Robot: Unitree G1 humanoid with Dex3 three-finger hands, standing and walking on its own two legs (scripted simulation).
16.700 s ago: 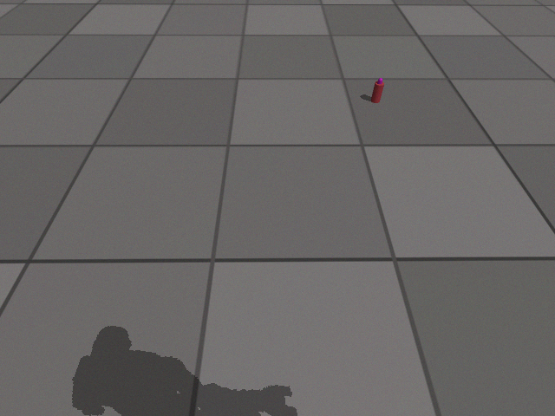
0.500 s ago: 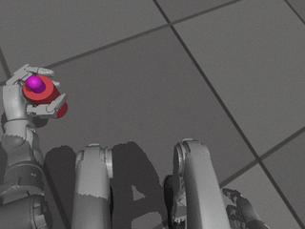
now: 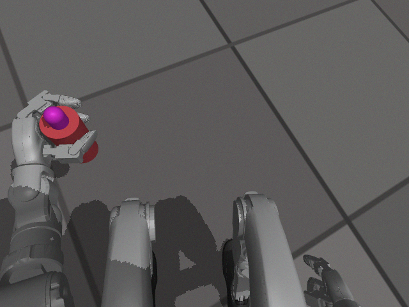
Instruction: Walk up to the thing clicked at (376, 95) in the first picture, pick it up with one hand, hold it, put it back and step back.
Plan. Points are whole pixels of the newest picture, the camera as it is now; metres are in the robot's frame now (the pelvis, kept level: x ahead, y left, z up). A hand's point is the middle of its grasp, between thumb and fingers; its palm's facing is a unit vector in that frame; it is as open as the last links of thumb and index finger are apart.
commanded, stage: lift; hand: left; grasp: from the side
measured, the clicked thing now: (69, 133) +0.43 +0.24 -0.04
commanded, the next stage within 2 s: hold in 1.76 s
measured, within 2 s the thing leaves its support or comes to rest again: neither
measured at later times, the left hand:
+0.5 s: hand (24, 95) +0.41 +0.22 +0.14, palm faces +0.17 -0.98 -0.08, open 8.1 cm
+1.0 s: hand out of the picture +0.40 +0.21 +0.28, palm faces +0.17 -0.98 -0.05, open 8.1 cm
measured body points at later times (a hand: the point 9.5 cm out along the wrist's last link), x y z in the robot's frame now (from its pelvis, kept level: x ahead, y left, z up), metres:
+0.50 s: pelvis +0.02 +0.00 +0.13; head +0.19 +0.02 +0.55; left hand +0.39 +0.27 +0.15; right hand +0.19 -0.25 +0.01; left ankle +0.08 +0.13 -0.37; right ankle +0.09 -0.13 -0.37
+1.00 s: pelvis +0.06 +0.01 +0.26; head +0.16 +0.03 +0.69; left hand +0.38 +0.26 +0.28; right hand +0.21 -0.24 +0.15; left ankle +0.08 +0.13 -0.37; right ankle +0.09 -0.13 -0.37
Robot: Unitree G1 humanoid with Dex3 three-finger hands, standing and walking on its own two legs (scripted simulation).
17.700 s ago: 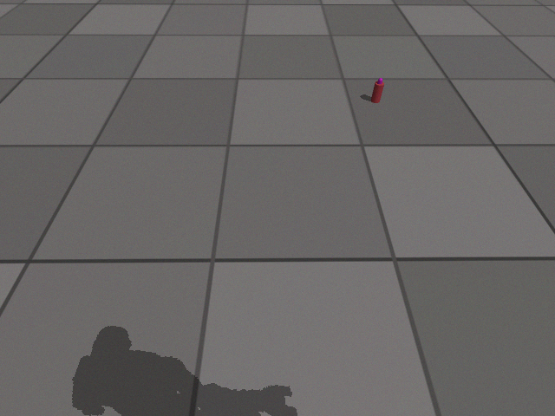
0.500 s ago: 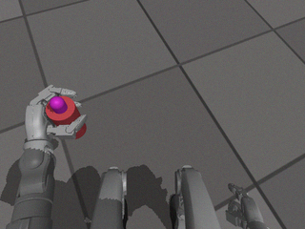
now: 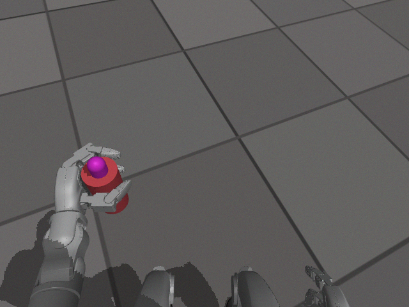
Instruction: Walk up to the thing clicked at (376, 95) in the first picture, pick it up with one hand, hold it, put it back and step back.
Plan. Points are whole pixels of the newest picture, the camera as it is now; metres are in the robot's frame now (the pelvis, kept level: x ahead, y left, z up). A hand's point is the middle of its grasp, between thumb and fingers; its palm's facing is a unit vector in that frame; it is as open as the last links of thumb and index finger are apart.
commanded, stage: lift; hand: left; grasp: from the side
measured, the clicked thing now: (105, 183) +0.35 +0.20 +0.01
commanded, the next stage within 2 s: hold in 0.76 s
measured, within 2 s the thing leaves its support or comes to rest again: neither
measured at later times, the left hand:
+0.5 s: hand (108, 166) +0.35 +0.17 +0.08, palm faces +0.13 -0.99 -0.04, open 8.1 cm
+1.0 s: hand (108, 156) +0.36 +0.17 +0.10, palm faces +0.13 -0.99 -0.03, open 8.1 cm
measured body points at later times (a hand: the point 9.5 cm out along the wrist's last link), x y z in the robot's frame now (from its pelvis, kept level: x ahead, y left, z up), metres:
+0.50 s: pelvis +0.02 -0.01 +0.05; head +0.09 +0.00 +0.49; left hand +0.34 +0.22 +0.08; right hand +0.14 -0.25 -0.07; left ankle +0.03 +0.13 -0.63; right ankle +0.03 -0.14 -0.63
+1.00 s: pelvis +0.03 -0.01 +0.07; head +0.09 +0.00 +0.51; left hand +0.35 +0.22 +0.10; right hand +0.15 -0.25 -0.04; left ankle +0.03 +0.13 -0.63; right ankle +0.03 -0.14 -0.63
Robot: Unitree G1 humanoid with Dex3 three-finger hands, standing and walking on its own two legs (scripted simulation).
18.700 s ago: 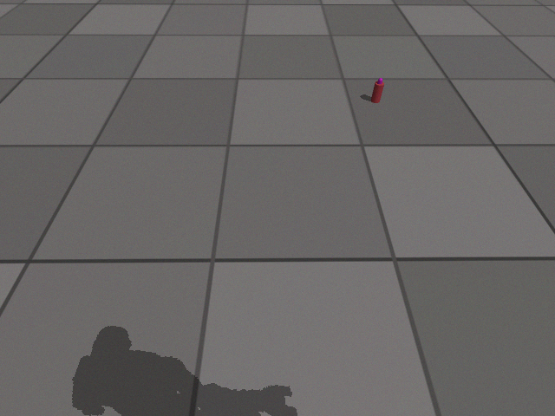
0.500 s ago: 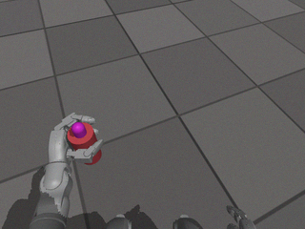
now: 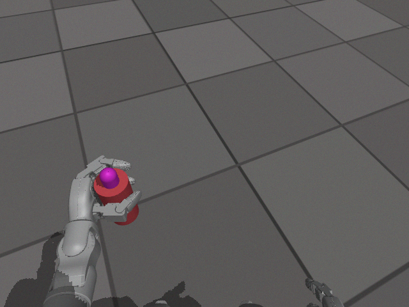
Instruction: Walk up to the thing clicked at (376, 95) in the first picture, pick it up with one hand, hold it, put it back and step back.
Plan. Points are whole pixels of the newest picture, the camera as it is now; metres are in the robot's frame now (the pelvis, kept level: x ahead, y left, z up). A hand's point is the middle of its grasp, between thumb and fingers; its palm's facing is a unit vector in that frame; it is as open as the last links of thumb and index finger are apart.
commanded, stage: hold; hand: left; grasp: from the side
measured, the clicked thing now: (116, 194) +0.34 +0.18 +0.02
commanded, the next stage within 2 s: none
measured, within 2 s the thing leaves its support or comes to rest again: neither
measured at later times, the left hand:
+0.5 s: hand (118, 191) +0.32 +0.17 +0.05, palm faces +0.12 -0.99 -0.03, open 8.2 cm
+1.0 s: hand (119, 193) +0.32 +0.16 +0.05, palm faces +0.11 -0.99 -0.04, open 8.2 cm
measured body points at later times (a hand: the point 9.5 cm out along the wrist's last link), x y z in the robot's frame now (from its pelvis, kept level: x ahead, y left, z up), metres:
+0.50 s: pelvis +0.00 +0.00 +0.01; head +0.04 +0.01 +0.46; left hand +0.31 +0.22 +0.05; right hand +0.12 -0.24 -0.10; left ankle +0.00 +0.13 -0.69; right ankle +0.00 -0.13 -0.69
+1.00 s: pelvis -0.01 +0.00 +0.01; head +0.03 +0.00 +0.46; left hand +0.31 +0.22 +0.06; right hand +0.12 -0.25 -0.10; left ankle +0.00 +0.13 -0.69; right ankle +0.00 -0.13 -0.69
